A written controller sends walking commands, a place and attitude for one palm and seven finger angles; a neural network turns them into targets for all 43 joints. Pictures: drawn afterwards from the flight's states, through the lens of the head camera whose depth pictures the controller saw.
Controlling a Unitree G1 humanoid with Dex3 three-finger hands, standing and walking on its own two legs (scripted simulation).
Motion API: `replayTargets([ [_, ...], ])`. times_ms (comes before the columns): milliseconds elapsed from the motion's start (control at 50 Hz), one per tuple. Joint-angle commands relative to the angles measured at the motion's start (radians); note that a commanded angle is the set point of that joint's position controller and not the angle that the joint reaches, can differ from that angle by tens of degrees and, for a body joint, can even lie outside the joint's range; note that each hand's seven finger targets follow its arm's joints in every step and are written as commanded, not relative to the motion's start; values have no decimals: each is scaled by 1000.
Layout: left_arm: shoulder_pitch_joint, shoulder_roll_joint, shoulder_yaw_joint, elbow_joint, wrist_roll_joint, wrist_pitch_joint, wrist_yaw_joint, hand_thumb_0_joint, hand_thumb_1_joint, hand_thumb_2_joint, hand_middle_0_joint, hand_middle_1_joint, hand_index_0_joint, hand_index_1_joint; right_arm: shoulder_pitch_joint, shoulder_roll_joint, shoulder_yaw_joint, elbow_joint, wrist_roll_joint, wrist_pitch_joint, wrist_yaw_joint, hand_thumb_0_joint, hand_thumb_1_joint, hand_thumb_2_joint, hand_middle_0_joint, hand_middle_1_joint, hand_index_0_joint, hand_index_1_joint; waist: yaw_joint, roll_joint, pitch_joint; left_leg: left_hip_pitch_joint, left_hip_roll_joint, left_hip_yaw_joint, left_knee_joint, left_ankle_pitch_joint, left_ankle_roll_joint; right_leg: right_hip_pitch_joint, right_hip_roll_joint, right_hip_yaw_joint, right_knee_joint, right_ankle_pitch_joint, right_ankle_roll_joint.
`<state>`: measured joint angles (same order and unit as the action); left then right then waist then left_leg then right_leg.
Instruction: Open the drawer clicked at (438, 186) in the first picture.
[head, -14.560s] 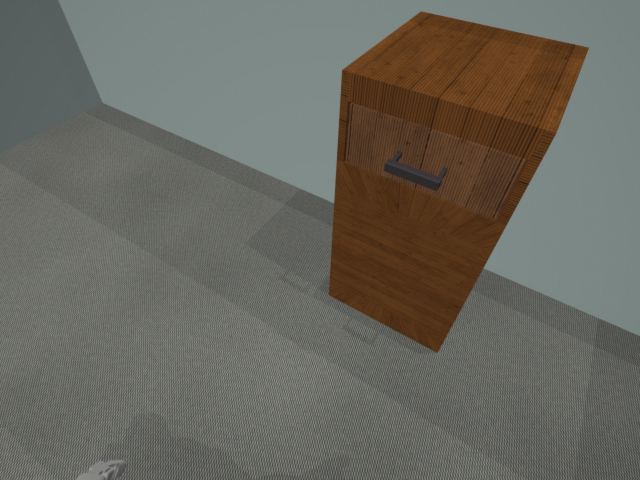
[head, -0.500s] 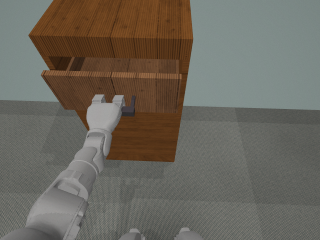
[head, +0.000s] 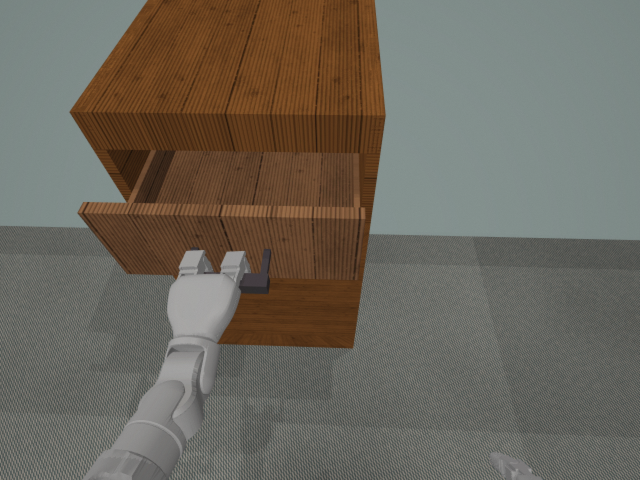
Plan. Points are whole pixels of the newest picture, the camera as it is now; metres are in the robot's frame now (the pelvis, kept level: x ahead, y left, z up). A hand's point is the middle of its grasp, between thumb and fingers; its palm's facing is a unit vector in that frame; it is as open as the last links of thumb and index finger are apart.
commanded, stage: pull the drawer open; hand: left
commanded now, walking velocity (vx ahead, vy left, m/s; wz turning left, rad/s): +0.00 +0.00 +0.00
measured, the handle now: (227, 269) +0.41 +0.14 -0.01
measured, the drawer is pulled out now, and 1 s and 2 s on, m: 0.12 0.25 0.30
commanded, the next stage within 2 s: open the thumb to release the handle in 1.46 s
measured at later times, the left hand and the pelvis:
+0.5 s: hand (217, 321) +0.33 +0.15 -0.03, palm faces -0.02 -0.09 -1.00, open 5.7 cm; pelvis -0.01 -0.01 +0.00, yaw +0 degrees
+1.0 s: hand (202, 408) +0.22 +0.15 -0.03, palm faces +0.02 -0.14 -0.99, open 5.8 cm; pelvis +0.00 -0.01 -0.01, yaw +1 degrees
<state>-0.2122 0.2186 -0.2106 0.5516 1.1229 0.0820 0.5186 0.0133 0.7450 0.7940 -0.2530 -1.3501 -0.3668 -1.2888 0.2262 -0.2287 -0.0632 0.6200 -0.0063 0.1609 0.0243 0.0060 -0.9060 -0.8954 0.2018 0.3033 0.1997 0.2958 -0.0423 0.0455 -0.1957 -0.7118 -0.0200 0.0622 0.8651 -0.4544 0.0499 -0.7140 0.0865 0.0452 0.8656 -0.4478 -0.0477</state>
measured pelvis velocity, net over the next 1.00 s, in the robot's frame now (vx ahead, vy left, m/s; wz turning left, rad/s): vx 0.00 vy -0.01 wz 0.01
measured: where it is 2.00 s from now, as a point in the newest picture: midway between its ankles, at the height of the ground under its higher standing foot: outside the picture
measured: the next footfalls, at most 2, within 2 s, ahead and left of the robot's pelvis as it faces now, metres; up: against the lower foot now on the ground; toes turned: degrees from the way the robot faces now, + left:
none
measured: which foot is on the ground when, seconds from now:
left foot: down 0.00-1.00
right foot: down 0.00-1.00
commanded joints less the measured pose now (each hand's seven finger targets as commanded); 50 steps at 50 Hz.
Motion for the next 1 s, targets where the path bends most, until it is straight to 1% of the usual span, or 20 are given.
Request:
replayTargets([
  [0,-392,128,55,-89,40,44,53,0,900,900,-400,-1350,-400,-1350,-15,-112,-42,-65,-10,-23,-20,0,-900,-900,200,300,200,300,-10,-57,-275,227,-2,-61,0,490,-17,99,-24,-14,-56,502,-4],
  [20,-401,153,73,-90,30,50,53,0,900,900,-400,-1350,-400,-1350,-26,-114,-39,-68,-12,-22,-25,0,-900,-900,200,300,200,300,0,-48,-292,233,-8,-59,1,505,-17,118,-24,-6,-59,527,-7],
  [60,-418,110,32,-75,22,62,43,0,900,900,-400,-1350,-400,-1350,-33,-104,-35,-71,-9,-14,-28,0,-900,-900,200,300,200,300,3,-34,-332,260,-12,-59,5,534,-18,129,-26,-12,-49,549,-6],
  [140,-461,101,19,-33,3,64,10,0,900,900,-400,-1350,-400,-1350,-56,-96,-27,-74,-2,-1,-41,0,-900,-900,200,300,200,300,1,-77,-326,239,-18,-59,0,506,-14,155,-32,-9,-60,556,0],
  [240,-507,121,33,10,1,26,-11,0,900,900,-400,-1350,-400,-1350,-69,-89,-17,-82,0,0,-57,0,-900,-900,200,300,200,300,5,-85,-308,199,-25,-55,-5,420,-9,158,-39,4,-75,506,1],
  [260,-461,132,50,15,2,16,-11,0,900,900,-400,-1350,-400,-1350,-63,-88,-18,-90,-3,-2,-59,0,-900,-900,200,300,200,300,19,-84,-309,196,-28,-55,-10,413,-10,173,-38,5,-73,502,-2],
  [300,-372,98,35,5,-4,-3,-12,0,900,900,-400,-1350,-400,-1350,-72,-85,-15,-109,-1,-7,-54,0,-900,-900,200,300,200,300,34,-79,-298,190,-29,-54,-19,399,-11,176,-35,5,-78,486,-7],
  [400,-110,112,68,-100,-16,-35,-9,0,900,900,-400,-1350,-400,-1350,-84,-88,-13,-156,2,-24,-36,0,-900,-900,200,300,200,300,81,-82,-306,162,-33,-48,-36,394,-15,241,-34,32,-79,523,-12],
  [460,16,134,100,-166,-26,-35,0,0,900,900,-400,-1350,-400,-1350,-89,-95,-13,-168,4,-32,-27,0,-900,-900,200,300,200,300,87,-119,-286,135,-32,-45,-48,381,-17,276,-37,53,-86,561,-8],
  [500,90,117,82,-219,-22,-26,9,0,900,900,-400,-1350,-400,-1350,-94,-97,-14,-176,5,-37,-18,0,-900,-900,200,300,200,300,86,-98,-258,140,-30,-44,-58,375,-20,262,-34,53,-89,538,-12],
  [520,117,134,100,-250,-24,-22,16,0,900,900,-400,-1350,-400,-1350,-98,-101,-16,-174,4,-40,-13,0,-900,-900,200,300,200,300,90,-88,-276,147,-28,-45,-58,396,-23,273,-34,53,-84,553,-16],
  [620,262,84,49,-387,-25,6,39,0,900,900,-400,-1350,-400,-1350,-111,-106,-24,-184,0,-46,13,0,-900,-900,200,300,200,300,78,-73,-248,194,-15,-52,-51,445,-24,230,-27,37,-73,536,-20],
  [640,309,109,73,-419,-22,6,45,0,900,900,-400,-1350,-400,-1350,-115,-103,-22,-192,1,-47,16,0,-900,-900,200,300,200,300,93,-67,-259,198,-17,-53,-51,450,-27,234,-26,43,-64,531,-19],
  [680,377,75,33,-475,-23,9,49,0,900,900,-400,-1350,-400,-1350,-128,-101,-19,-200,-1,-51,25,0,-900,-900,200,300,200,300,91,-59,-251,209,-13,-57,-45,464,-27,223,-28,35,-55,534,-19],
  [760,482,69,26,-522,-15,3,58,0,900,900,-400,-1350,-400,-1350,-152,-96,-13,-209,-3,-60,37,0,-900,-900,200,300,200,300,93,-73,-208,211,-10,-70,-29,472,-29,192,-25,33,-39,518,-19],
  [800,491,72,25,-541,-9,0,61,0,900,900,-400,-1350,-400,-1350,-165,-95,-9,-211,-5,-64,39,0,-900,-900,200,300,200,300,89,-91,-190,202,-14,-70,-21,440,-27,181,-25,40,-40,509,-18],
  [840,520,84,27,-598,5,-14,65,0,900,900,-400,-1350,-400,-1350,-183,-90,-3,-224,-11,-68,44,0,-900,-900,200,300,200,300,102,-65,-226,223,-13,-73,-7,478,-29,178,-26,53,-20,524,-20],
  [860,570,64,10,-600,0,-17,62,0,900,900,-400,-1350,-400,-1350,-187,-84,-1,-231,-9,-72,47,0,-900,-900,200,300,200,300,104,-63,-205,220,-14,-73,-3,477,-28,177,-28,42,-20,525,-19],
  [920,609,106,56,-598,-3,-35,58,0,900,900,-400,-1350,-400,-1350,-202,-83,12,-235,-10,-79,42,0,-900,-900,200,300,200,300,103,-113,-165,183,-25,-74,7,425,-28,180,-29,63,-26,545,-16],
  [980,640,112,62,-627,13,-52,60,0,900,900,-400,-1350,-400,-1350,-213,-76,23,-245,-16,-87,45,0,-900,-900,200,300,200,300,115,-103,-166,175,-31,-70,20,402,-31,164,-30,86,-15,539,-14],
])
